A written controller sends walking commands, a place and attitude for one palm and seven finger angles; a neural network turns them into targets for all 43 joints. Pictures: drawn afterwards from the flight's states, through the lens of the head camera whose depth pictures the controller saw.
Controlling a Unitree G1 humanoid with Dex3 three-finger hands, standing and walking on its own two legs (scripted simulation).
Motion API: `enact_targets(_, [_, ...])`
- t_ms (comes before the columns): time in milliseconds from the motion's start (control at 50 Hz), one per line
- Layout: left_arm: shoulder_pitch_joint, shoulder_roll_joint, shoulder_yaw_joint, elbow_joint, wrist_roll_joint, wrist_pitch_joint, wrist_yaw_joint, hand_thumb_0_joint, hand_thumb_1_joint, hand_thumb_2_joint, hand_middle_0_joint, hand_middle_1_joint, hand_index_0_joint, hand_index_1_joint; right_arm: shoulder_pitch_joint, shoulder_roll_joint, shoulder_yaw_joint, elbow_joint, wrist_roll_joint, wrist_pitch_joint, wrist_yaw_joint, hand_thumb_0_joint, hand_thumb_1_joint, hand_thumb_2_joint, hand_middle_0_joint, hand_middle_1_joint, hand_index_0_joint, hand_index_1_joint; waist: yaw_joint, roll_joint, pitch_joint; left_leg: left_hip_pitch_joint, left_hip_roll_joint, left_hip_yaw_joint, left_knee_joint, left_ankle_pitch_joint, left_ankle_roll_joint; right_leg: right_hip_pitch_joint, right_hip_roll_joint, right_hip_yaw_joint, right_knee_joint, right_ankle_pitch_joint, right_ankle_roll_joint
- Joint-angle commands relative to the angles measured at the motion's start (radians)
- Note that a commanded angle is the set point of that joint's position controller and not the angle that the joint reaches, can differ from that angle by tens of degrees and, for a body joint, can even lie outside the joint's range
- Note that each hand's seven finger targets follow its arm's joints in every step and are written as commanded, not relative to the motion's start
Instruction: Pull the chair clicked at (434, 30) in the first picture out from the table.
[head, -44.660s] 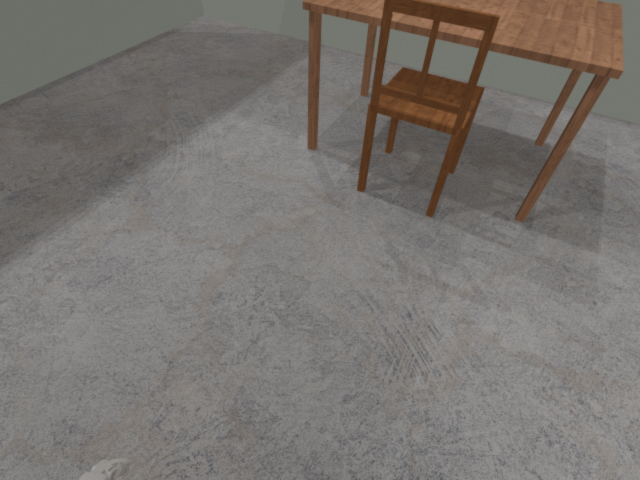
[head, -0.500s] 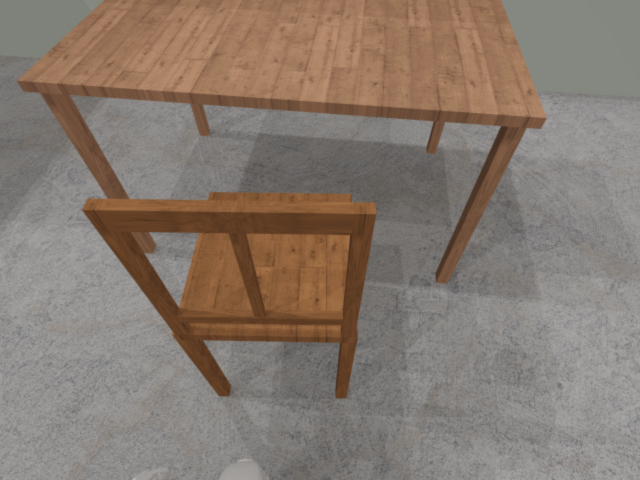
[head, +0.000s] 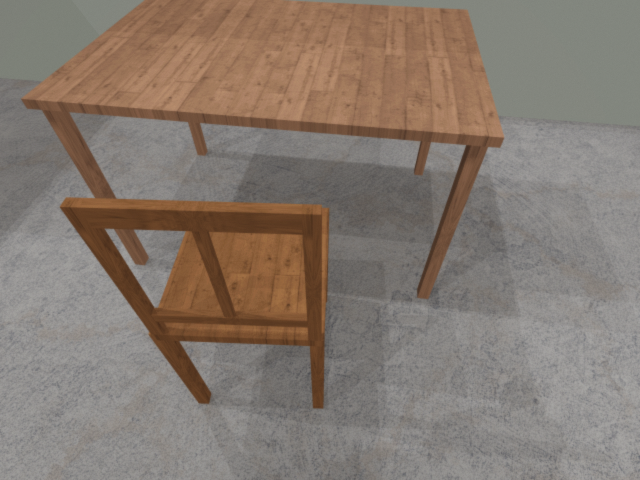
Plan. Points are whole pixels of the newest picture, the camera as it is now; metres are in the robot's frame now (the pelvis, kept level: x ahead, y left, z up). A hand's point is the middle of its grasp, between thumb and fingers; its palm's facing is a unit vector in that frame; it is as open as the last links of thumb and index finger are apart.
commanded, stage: come to a stop and stand still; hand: left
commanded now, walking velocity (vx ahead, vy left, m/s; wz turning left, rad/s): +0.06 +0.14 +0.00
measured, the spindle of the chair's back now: (216, 276) +0.45 +0.21 -0.09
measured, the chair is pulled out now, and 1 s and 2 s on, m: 0.28 0.28 0.28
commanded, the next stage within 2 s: look again from close up in 1.70 s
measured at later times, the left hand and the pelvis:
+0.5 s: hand out of the picture -0.01 +0.17 -0.17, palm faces +0.00 -0.99 -0.16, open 7.4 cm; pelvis -0.01 +0.01 +0.00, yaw +0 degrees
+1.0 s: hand out of the picture +0.04 +0.23 -0.17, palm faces -0.02 -0.98 -0.22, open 7.4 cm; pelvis +0.02 +0.05 +0.00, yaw -1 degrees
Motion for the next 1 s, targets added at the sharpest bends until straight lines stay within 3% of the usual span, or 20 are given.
enact_targets(0, [0.045,0.113,0.014,-0.024,0.008,-0.028,0.004,0.000,0.900,0.900,-0.200,-0.300,-0.200,-0.300,0.068,-0.058,-0.011,-0.040,0.001,-0.004,0.018,0.000,-0.900,-0.900,0.200,0.300,0.200,0.300,-0.004,-0.245,0.063,0.005,0.000,-0.039,-0.095,-0.041,0.029,-0.126,-0.122,0.169,-0.281,-0.087,-0.068])
enact_targets(40, [0.053,0.117,0.018,-0.024,0.011,-0.025,0.007,0.000,0.900,0.900,-0.200,-0.300,-0.200,-0.300,0.095,-0.053,-0.008,-0.028,-0.004,-0.003,0.022,0.000,-0.900,-0.900,0.200,0.300,0.200,0.300,-0.005,-0.200,0.093,0.020,0.000,-0.036,-0.090,-0.008,0.033,-0.167,-0.130,0.179,-0.316,-0.156,-0.080])
enact_targets(100, [0.090,0.113,0.021,-0.018,0.007,-0.036,0.009,0.000,0.900,0.900,-0.200,-0.300,-0.200,-0.300,0.112,-0.049,0.003,-0.018,-0.002,-0.020,0.019,0.000,-0.900,-0.900,0.200,0.300,0.200,0.300,0.004,-0.122,0.003,0.013,0.004,-0.044,-0.114,0.060,0.033,-0.045,-0.128,0.169,-0.254,0.072,-0.086])
enact_targets(120, [0.090,0.117,0.021,-0.018,0.007,-0.035,0.009,0.000,0.900,0.900,-0.200,-0.300,-0.200,-0.300,0.108,-0.047,0.004,-0.016,0.001,-0.020,0.018,0.000,-0.900,-0.900,0.200,0.300,0.200,0.300,0.008,-0.099,0.012,-0.005,0.002,-0.044,-0.121,0.046,0.030,-0.032,-0.131,0.162,-0.251,0.090,-0.089])
enact_targets(200, [0.119,0.117,0.028,-0.002,0.007,-0.036,0.009,0.000,0.900,0.900,-0.200,-0.300,-0.200,-0.300,0.107,-0.040,0.008,-0.016,0.002,-0.022,0.015,0.000,-0.900,-0.900,0.200,0.300,0.200,0.300,0.016,-0.081,-0.003,-0.008,0.003,-0.039,-0.104,0.057,0.021,-0.023,-0.150,0.176,-0.250,0.133,-0.101])
enact_targets(360, [0.116,0.065,0.016,0.021,0.007,-0.039,0.009,0.000,0.900,0.900,-0.200,-0.300,-0.200,-0.300,0.140,-0.030,0.015,0.007,0.009,-0.039,0.005,0.000,-0.900,-0.900,0.200,0.300,0.200,0.300,0.008,-0.019,-0.005,0.031,0.041,-0.073,-0.156,0.211,0.036,-0.043,-0.098,0.097,-0.148,0.249,-0.075])
enact_targets(380, [0.208,0.118,0.033,0.092,0.019,-0.062,0.041,0.000,0.900,0.900,-0.200,-0.300,-0.200,-0.300,-0.044,-0.090,-0.005,-0.073,-0.003,-0.052,0.017,0.000,-0.900,-0.900,0.200,0.300,0.200,0.300,0.066,-0.058,0.054,-0.105,0.022,-0.037,0.095,0.060,-0.010,-0.019,-0.182,0.205,-0.151,0.721,-0.041])
enact_targets(400, [0.154,0.188,0.043,0.032,0.022,-0.075,0.032,0.000,0.900,0.900,-0.200,-0.300,-0.200,-0.300,0.040,-0.045,-0.009,-0.111,-0.002,-0.030,0.024,0.000,-0.900,-0.900,0.200,0.300,0.200,0.300,0.001,-0.114,-0.065,-0.130,-0.009,-0.069,0.130,-0.124,0.013,0.031,-0.252,0.252,-0.177,0.531,-0.100])
enact_targets(420, [0.098,0.196,0.048,0.006,0.026,-0.069,0.022,0.000,0.900,0.900,-0.200,-0.300,-0.200,-0.300,0.032,-0.051,-0.009,-0.107,-0.009,-0.017,0.028,0.000,-0.900,-0.900,0.200,0.300,0.200,0.300,0.003,-0.042,-0.057,-0.107,-0.015,-0.056,0.128,-0.120,0.011,-0.003,-0.265,0.252,-0.195,0.379,-0.147])
enact_targets(440, [0.053,0.181,0.051,-0.002,0.028,-0.064,0.022,0.000,0.900,0.900,-0.200,-0.300,-0.200,-0.300,0.068,-0.040,-0.007,-0.099,-0.006,-0.018,0.029,0.000,-0.900,-0.900,0.200,0.300,0.200,0.300,-0.027,-0.097,-0.067,-0.061,-0.016,-0.047,0.079,-0.099,0.009,-0.068,-0.232,0.195,-0.205,0.156,-0.148])
enact_targets(460, [0.026,0.157,0.048,-0.012,0.027,-0.059,0.020,0.000,0.900,0.900,-0.200,-0.300,-0.200,-0.300,0.109,-0.044,-0.004,-0.090,-0.007,-0.027,0.031,0.000,-0.900,-0.900,0.200,0.300,0.200,0.300,-0.045,-0.105,-0.061,0.000,-0.028,-0.055,-0.010,-0.017,0.011,-0.117,-0.179,0.150,-0.165,0.065,-0.123])
enact_targets(480, [0.015,0.130,0.041,-0.015,0.020,-0.052,0.018,0.000,0.900,0.900,-0.200,-0.300,-0.200,-0.300,0.133,-0.058,-0.004,-0.079,-0.007,-0.039,0.031,0.000,-0.900,-0.900,0.200,0.300,0.200,0.300,-0.047,-0.049,-0.044,0.012,-0.016,-0.085,-0.081,0.048,0.019,-0.121,-0.115,0.103,-0.095,0.019,-0.093])
enact_targets(520, [0.044,0.066,0.032,-0.012,0.015,-0.031,0.018,0.000,0.900,0.900,-0.200,-0.300,-0.200,-0.300,0.134,-0.116,-0.013,-0.079,-0.015,-0.052,0.023,0.000,-0.900,-0.900,0.200,0.300,0.200,0.300,-0.016,0.135,-0.026,-0.066,0.113,-0.219,-0.186,0.192,0.073,-0.090,-0.017,-0.005,0.018,-0.068,-0.044])
enact_targets(540, [0.058,0.054,0.027,-0.006,0.019,-0.020,0.018,0.000,0.900,0.900,-0.200,-0.300,-0.200,-0.300,0.094,-0.139,-0.013,-0.091,-0.016,-0.048,0.019,0.000,-0.900,-0.900,0.200,0.300,0.200,0.300,0.002,0.222,0.007,-0.113,0.129,-0.264,-0.254,0.145,0.094,-0.071,0.007,-0.028,0.053,-0.133,-0.032])
enact_targets(580, [0.071,0.052,0.022,0.007,0.022,-0.013,0.011,0.000,0.900,0.900,-0.200,-0.300,-0.200,-0.300,0.050,-0.137,-0.010,-0.105,-0.015,-0.043,0.013,0.000,-0.900,-0.900,0.200,0.300,0.200,0.300,0.019,0.152,0.065,-0.162,0.117,-0.265,-0.287,0.035,0.107,-0.068,0.005,-0.020,0.053,-0.111,-0.037])
enact_targets(620, [0.057,0.052,0.020,0.013,0.020,-0.015,0.003,0.000,0.900,0.900,-0.200,-0.300,-0.200,-0.300,0.043,-0.125,-0.008,-0.101,-0.016,-0.044,0.011,0.000,-0.900,-0.900,0.200,0.300,0.200,0.300,0.023,0.062,0.067,-0.136,0.087,-0.235,-0.262,0.075,0.098,-0.067,-0.004,0.005,0.004,-0.029,-0.040])
enact_targets(680, [0.048,0.074,0.020,0.009,0.015,-0.019,0.004,0.000,0.900,0.900,-0.200,-0.300,-0.200,-0.300,0.055,-0.135,-0.008,-0.093,-0.012,-0.052,0.010,0.000,-0.900,-0.900,0.200,0.300,0.200,0.300,0.017,0.025,0.008,-0.060,0.074,-0.223,-0.251,0.141,0.087,-0.051,-0.019,0.038,-0.024,0.015,-0.038])
enact_targets(760, [0.034,0.088,0.023,0.010,0.013,-0.017,0.006,0.000,0.900,0.900,-0.200,-0.300,-0.200,-0.300,0.059,-0.147,-0.009,-0.072,-0.012,-0.053,0.010,0.000,-0.900,-0.900,0.200,0.300,0.200,0.300,0.014,-0.021,-0.008,-0.018,0.068,-0.206,-0.241,0.211,0.080,-0.048,-0.031,0.051,-0.032,0.053,-0.032])
enact_targets(920, [0.038,0.108,0.024,0.030,0.010,-0.019,0.009,0.000,0.900,0.900,-0.200,-0.300,-0.200,-0.300,0.049,-0.135,-0.005,-0.038,-0.008,-0.059,0.006,0.000,-0.900,-0.900,0.200,0.300,0.200,0.300,0.010,0.025,-0.050,0.071,0.049,-0.148,-0.193,0.410,0.073,-0.030,-0.050,0.068,-0.043,0.172,-0.025])
enact_targets(980, [0.042,0.108,0.025,0.041,0.010,-0.021,0.012,0.000,0.900,0.900,-0.200,-0.300,-0.200,-0.300,0.052,-0.136,-0.006,-0.030,-0.007,-0.058,0.005,0.000,-0.900,-0.900,0.200,0.300,0.200,0.300,0.007,0.009,-0.065,0.088,0.043,-0.133,-0.167,0.437,0.068,-0.016,-0.055,0.073,-0.041,0.217,-0.022])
